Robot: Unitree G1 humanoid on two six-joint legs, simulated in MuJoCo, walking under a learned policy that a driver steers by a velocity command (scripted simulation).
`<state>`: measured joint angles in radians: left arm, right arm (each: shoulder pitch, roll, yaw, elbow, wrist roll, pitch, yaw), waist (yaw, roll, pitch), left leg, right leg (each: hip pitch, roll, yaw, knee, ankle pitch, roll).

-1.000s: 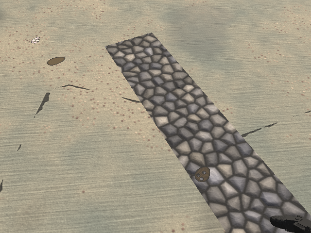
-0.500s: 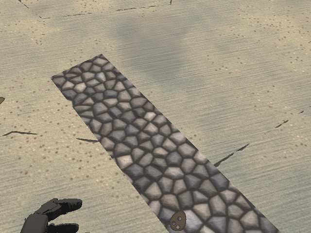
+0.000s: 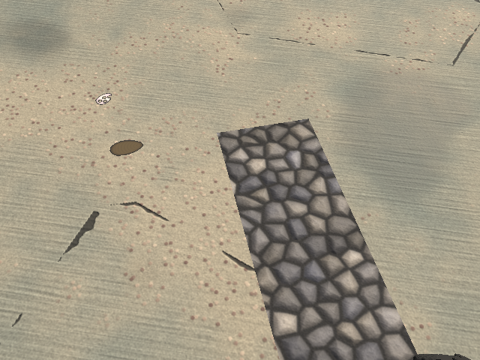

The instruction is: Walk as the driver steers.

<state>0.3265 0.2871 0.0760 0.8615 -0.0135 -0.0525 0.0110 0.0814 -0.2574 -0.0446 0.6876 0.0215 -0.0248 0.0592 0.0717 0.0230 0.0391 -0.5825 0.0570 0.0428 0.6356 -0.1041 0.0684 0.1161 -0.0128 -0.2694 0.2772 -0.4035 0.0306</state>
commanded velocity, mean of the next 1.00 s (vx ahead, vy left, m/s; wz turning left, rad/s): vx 0.50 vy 0.00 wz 0.04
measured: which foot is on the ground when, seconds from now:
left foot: up 0.00-0.02, down 0.04-0.56, up 0.58-1.00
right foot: down 0.00-0.04, up 0.06-0.52, down 0.54-1.00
